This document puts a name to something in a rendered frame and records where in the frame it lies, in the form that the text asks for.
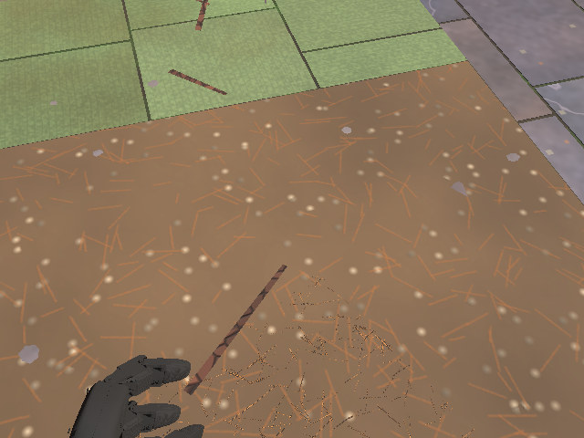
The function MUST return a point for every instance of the left robot hand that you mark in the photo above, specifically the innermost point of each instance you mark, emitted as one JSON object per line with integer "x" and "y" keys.
{"x": 107, "y": 412}

